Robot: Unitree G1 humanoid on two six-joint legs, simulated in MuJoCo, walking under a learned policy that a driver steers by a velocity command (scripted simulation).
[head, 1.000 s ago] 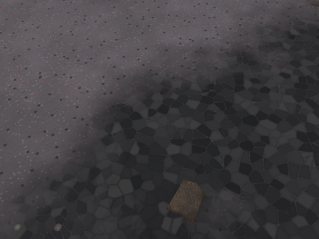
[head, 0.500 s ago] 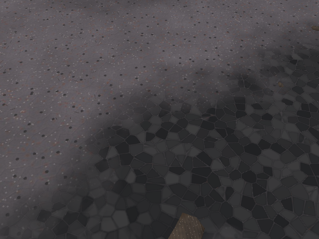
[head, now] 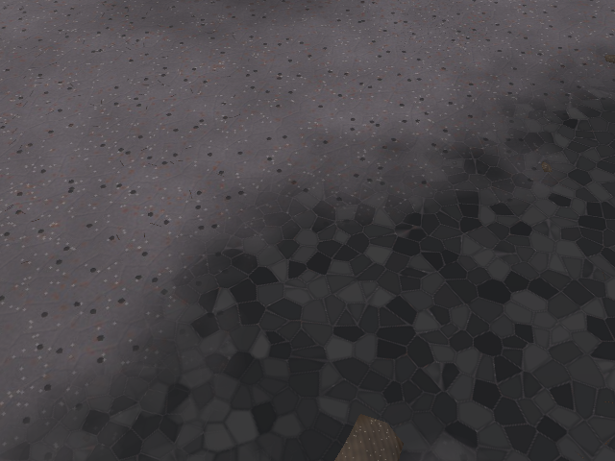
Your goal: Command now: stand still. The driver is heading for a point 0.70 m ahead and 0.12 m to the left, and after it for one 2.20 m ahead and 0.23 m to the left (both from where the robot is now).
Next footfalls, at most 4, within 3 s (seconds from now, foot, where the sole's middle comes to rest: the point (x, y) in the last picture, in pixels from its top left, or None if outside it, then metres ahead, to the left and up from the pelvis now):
1.12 right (381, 460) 0.51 -0.12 -0.77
1.66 left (264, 362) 0.74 0.14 -0.77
2.14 right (362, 325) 0.84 -0.09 -0.77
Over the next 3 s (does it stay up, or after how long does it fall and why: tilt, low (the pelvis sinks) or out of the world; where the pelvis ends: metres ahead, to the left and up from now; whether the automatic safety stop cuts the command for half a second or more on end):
stays up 0.75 0.02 0.00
